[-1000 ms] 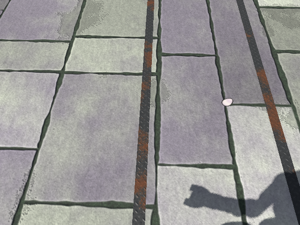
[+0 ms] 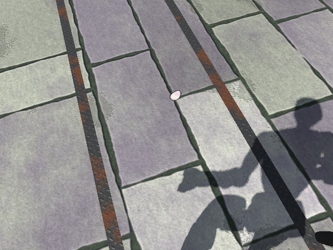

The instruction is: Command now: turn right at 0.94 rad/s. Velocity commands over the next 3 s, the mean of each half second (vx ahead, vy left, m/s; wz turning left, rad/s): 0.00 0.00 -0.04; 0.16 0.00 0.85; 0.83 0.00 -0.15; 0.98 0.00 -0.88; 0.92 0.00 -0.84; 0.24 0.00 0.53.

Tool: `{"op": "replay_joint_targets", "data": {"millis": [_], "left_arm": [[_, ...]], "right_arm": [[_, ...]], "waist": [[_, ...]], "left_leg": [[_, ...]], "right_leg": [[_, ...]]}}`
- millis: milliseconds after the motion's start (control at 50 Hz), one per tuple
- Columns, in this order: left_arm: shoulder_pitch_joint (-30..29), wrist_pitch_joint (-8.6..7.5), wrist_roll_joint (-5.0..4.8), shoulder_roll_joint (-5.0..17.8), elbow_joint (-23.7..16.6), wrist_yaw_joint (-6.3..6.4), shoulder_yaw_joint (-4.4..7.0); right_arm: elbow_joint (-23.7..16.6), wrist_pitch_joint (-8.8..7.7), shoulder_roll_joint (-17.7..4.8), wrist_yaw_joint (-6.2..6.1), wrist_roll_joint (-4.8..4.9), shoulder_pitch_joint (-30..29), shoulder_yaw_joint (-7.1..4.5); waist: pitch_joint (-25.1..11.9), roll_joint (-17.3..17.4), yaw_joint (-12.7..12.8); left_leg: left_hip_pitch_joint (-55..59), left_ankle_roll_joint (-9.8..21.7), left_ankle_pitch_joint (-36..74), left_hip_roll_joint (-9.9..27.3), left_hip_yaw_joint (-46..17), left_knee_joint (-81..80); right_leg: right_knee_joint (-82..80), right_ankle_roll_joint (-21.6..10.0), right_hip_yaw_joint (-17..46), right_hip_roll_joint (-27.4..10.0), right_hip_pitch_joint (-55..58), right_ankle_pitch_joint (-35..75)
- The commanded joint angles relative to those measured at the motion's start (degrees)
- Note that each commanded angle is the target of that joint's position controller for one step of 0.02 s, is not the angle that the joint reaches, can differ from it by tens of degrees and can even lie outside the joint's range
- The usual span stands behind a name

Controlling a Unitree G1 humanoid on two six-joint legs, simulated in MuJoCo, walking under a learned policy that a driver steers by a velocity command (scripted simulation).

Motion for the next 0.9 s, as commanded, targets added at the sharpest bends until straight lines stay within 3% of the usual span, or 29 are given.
{"op": "replay_joint_targets", "data": {"millis": [20, 60, 120, 180, 220, 240, 260, 280, 300, 320, 360, 400, 460, 500, 520, 540, 560, 580, 600, 620, 640, 660, 680, 740, 780, 800, 840, 860, 900], "left_arm": [[-2.2, -0.31, -0.18, 10.6, -4.6, 0.92, 3.12], [-3.2, -0.03, 0.01, 10.4, -5.0, 0.92, 3.05], [-3.6, 0.24, 0.80, 9.0, -4.9, 0.46, 2.17], [-3.8, 0.24, 1.76, 5.2, -4.0, -0.33, 0.08], [-5.2, -0.28, 2.01, 0.8, -2.7, -0.87, -2.05], [-2.2, -0.92, 2.51, 0.5, -1.2, -1.14, -2.15], [0.8, -1.51, 3.57, 2.2, -0.7, -1.04, -1.61], [3.4, -1.86, 3.64, 3.9, -0.5, -0.91, -0.84], [0.0, -1.96, 3.46, 5.3, -0.7, -0.36, -0.45], [-3.6, -1.93, 2.72, 5.9, -1.6, 0.11, -0.02], [-5.4, -1.63, 2.09, 4.4, -2.3, 0.44, 0.24], [-5.7, -2.10, 1.53, 2.2, -2.4, -0.03, 0.19], [-5.3, -3.25, 0.57, 0.9, -1.8, -0.75, 0.39], [-3.0, -3.78, 0.00, 0.8, -0.3, -1.28, 0.66], [-0.3, -3.89, -0.08, 0.9, 1.0, -1.48, 0.99], [2.0, -3.70, 0.07, 2.6, 2.1, -1.48, 1.71], [1.2, -3.10, 1.39, 7.7, 1.9, -1.24, 2.75], [-2.3, -3.17, 3.87, 8.4, 0.5, -1.41, 2.79], [-4.4, -3.47, 3.89, 5.8, -0.9, -1.10, 1.92], [-6.6, -3.55, 3.27, 3.5, -1.3, -0.55, 1.19], [-7.8, -3.52, 2.35, 3.3, -1.4, 0.06, 1.10], [-7.5, -3.49, 1.66, 3.4, -1.1, 0.61, 0.98], [-6.3, -3.25, 1.70, 3.8, -0.8, 1.04, 0.93], [-1.2, -2.16, 2.51, 5.3, 0.3, 1.56, 1.36], [-0.3, -1.59, 2.40, 6.7, 0.7, 1.31, 1.76], [1.6, -1.62, 2.06, 7.7, 1.1, 0.97, 2.17], [3.4, -2.59, 1.24, 9.1, 1.7, 0.16, 2.64], [3.5, -3.20, 0.99, 9.7, 1.8, -0.11, 2.80], [4.3, -4.17, 0.84, 9.9, 2.3, -0.45, 3.00]], "right_arm": [[-3.1, -0.69, -3.1, 0.07, 0.24, -0.5, -0.64], [-2.5, -0.72, -3.5, 0.27, 0.42, -0.2, -0.67], [-1.8, -0.92, -4.1, 0.76, 0.56, 0.9, -0.52], [-1.6, -1.32, -3.6, 1.52, 0.63, 1.9, 0.17], [-0.9, -1.85, -0.4, 2.39, 0.30, 3.8, 1.41], [-1.3, -1.91, -0.9, 2.50, -0.34, 2.5, 1.63], [-3.0, -1.88, -5.8, 2.21, -0.69, 0.7, 0.87], [-3.2, -1.73, -9.0, 2.06, -0.54, -1.3, 0.27], [-3.3, -1.61, -8.5, 2.07, 0.17, -0.8, 0.02], [-2.9, -1.46, -8.3, 2.04, 0.64, 1.1, -0.04], [-2.7, -1.12, -10.1, 1.49, 1.56, 4.4, -0.81], [-2.8, -0.63, -10.1, 0.62, 1.80, 6.6, -1.36], [-3.2, 0.67, -9.9, -0.31, 2.36, 7.4, -2.28], [-4.3, 2.09, -9.7, -0.76, 3.05, 4.8, -2.73], [-5.2, 2.80, -9.4, -0.91, 3.48, 2.4, -2.75], [-6.0, 3.23, -8.0, -0.96, 3.55, 1.5, -2.36], [-6.9, 3.33, -4.7, -0.75, 3.11, 3.3, -1.42], [-6.8, 2.67, -6.4, -0.44, 2.42, 6.4, -1.97], [-5.6, 2.23, -10.1, -0.03, 1.60, 8.5, -3.10], [-4.0, 2.43, -11.0, 0.27, 1.94, 9.4, -3.62], [-3.1, 2.82, -9.6, 0.32, 1.98, 10.1, -3.41], [-3.2, 3.02, -8.0, 0.50, 2.04, 9.5, -2.85], [-3.8, 3.03, -6.7, 0.89, 2.30, 8.4, -2.21], [-6.9, 2.79, -4.9, 1.72, 2.76, 3.1, -0.89], [-8.1, 2.84, -4.4, 2.22, 2.53, 1.9, -0.41], [-8.6, 2.92, -4.3, 2.46, 2.51, 1.0, -0.14], [-9.9, 2.88, -5.0, 3.07, 2.85, -0.9, -0.05], [-10.5, 2.75, -5.5, 3.33, 3.02, -1.9, -0.11], [-11.4, 2.16, -5.3, 3.68, 3.06, -3.7, 0.01]], "waist": [[-9.5, -7.7, -0.8], [-9.4, -9.0, -0.7], [-10.7, -10.7, 0.5], [-11.4, -10.5, 1.4], [-10.6, -9.3, -0.9], [-9.0, -7.5, 0.2], [-7.2, -0.5, 3.1], [-5.5, 5.8, 6.5], [-4.1, 8.3, 4.1], [-3.6, 9.1, 2.2], [-4.4, 10.1, 0.5], [-6.4, 10.5, -0.7], [-9.9, 9.0, -1.5], [-11.6, 8.1, -0.2], [-12.2, 7.7, 1.4], [-12.6, 6.3, 2.0], [-10.8, -6.0, -0.3], [-8.2, -15.2, -2.1], [-7.3, -10.4, -2.9], [-6.3, -6.6, -3.6], [-5.2, -5.2, -3.8], [-4.5, -6.2, -2.9], [-4.2, -6.9, -1.9], [-4.9, -7.6, 1.9], [-5.6, -7.3, 2.6], [-6.8, -6.8, 3.8], [-5.5, -7.0, 5.1], [-4.0, -7.4, 5.2], [-2.0, -6.4, 5.5]], "left_leg": [[-1.6, -1.1, 2.7, -1.7, -1.5, -6.8], [0.0, -1.2, 3.6, -1.8, -1.7, -10.3], [4.2, -0.9, 3.5, -0.3, -0.7, -13.2], [10.8, 0.3, 2.1, 2.5, 1.5, -16.5], [20.7, 1.8, 10.8, 3.3, 2.4, -30.2], [23.2, 3.1, 18.0, 3.6, -0.4, -34.8], [22.2, 5.5, 28.5, 8.4, -7.5, -34.9], [17.3, 10.7, 26.5, 11.4, -11.6, -35.5], [13.7, 13.2, 18.3, 12.1, -16.1, -38.4], [13.5, 13.2, 15.1, 11.9, -18.7, -39.3], [16.8, 14.1, 15.5, 12.1, -22.3, -38.6], [22.1, 15.3, 19.8, 12.2, -25.0, -37.2], [28.6, 15.6, 27.8, 12.1, -27.6, -35.3], [27.2, 13.8, 27.7, 9.9, -26.3, -34.0], [23.5, 12.1, 25.0, 7.9, -24.7, -32.9], [16.6, 9.5, 17.9, 5.2, -22.4, -30.5], [4.2, 5.7, 1.8, -1.5, -13.9, -20.3], [-2.8, 2.8, -15.1, -4.6, -6.5, -8.5], [-3.2, 1.0, -14.3, 0.0, -5.8, 1.9], [-2.8, 0.2, -10.9, 1.0, -4.7, 5.7], [-4.5, -0.7, -6.5, 1.7, -3.9, 7.8], [-6.9, -1.4, -3.3, 2.6, -2.7, 9.8], [-7.7, -2.0, -1.6, 3.3, -0.6, 10.0], [-9.6, -3.5, 0.3, 5.3, 3.4, 5.1], [-8.6, -3.7, 0.2, 6.6, 4.4, 1.2], [-8.5, -3.4, 0.6, 7.3, 5.1, 0.2], [-10.5, -2.2, 0.9, 8.9, 5.1, -1.2], [-12.5, -1.4, 1.0, 9.3, 5.0, -1.9], [-15.6, 0.2, 1.3, 9.8, 4.8, -3.5]], "right_leg": [[-6.2, -8.3, 17.4, -11.6, 9.7, 8.9], [-5.6, -7.7, 18.7, -11.1, 8.6, 5.3], [-3.2, -7.5, 18.8, -11.8, 8.0, 8.2], [-0.8, -8.1, 18.1, -13.1, 6.7, 15.9], [-0.8, -5.6, 15.1, -11.1, 3.6, 11.2], [-0.9, -3.2, 12.9, -8.6, 2.9, 4.7], [3.8, -0.3, 8.5, -4.0, 2.5, -4.7], [4.8, 2.5, 3.1, -0.3, 3.7, -9.2], [5.5, 4.2, 1.0, -0.2, 5.1, -8.3], [6.3, 4.3, 0.0, -0.3, 5.1, -7.8], [8.5, 4.3, -1.8, 1.0, 1.8, -10.0], [10.4, 4.7, -1.8, 2.1, -2.0, -15.5], [10.1, 5.5, -0.1, 2.0, -5.4, -18.0], [2.7, 5.6, -0.5, 1.9, -0.5, -12.5], [-3.7, 5.2, -1.3, 1.5, 5.5, -6.5], [-8.1, 4.0, 0.1, -2.1, 13.5, -0.3], [-10.2, -1.8, 12.5, -13.2, 19.4, 3.6], [-10.9, -9.5, 22.1, -24.3, 15.9, 15.3], [-10.2, -11.7, 19.8, -26.9, 13.6, 20.1], [-9.1, -9.8, 13.4, -23.3, 12.6, 19.8], [-8.2, -7.5, 8.3, -19.3, 13.5, 18.1], [-7.4, -6.7, 4.6, -17.8, 14.9, 21.7], [-7.1, -6.9, 1.1, -16.6, 15.5, 26.6], [-7.6, -8.9, -2.6, -17.6, 20.1, 30.2], [-8.0, -9.6, -4.0, -19.3, 21.9, 29.5], [-10.3, -9.9, -3.8, -20.6, 22.9, 20.2], [-16.0, -9.7, -1.2, -23.1, 23.7, -5.8], [-18.0, -9.2, -0.1, -24.2, 24.4, -12.8], [-19.8, -8.0, -0.7, -25.4, 27.1, -16.9]]}}
Next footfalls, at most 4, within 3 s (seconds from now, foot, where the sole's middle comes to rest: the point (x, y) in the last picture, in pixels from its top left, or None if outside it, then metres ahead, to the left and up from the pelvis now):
0.24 left None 0.11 0.15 -0.78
0.54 right None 0.06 -0.08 -0.78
1.14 left None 0.12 0.29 -0.78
1.62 right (96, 218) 0.54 0.39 -0.78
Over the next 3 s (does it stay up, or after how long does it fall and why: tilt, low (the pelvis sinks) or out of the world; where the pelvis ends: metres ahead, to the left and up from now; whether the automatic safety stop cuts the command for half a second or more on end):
stays up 1.37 0.33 -0.03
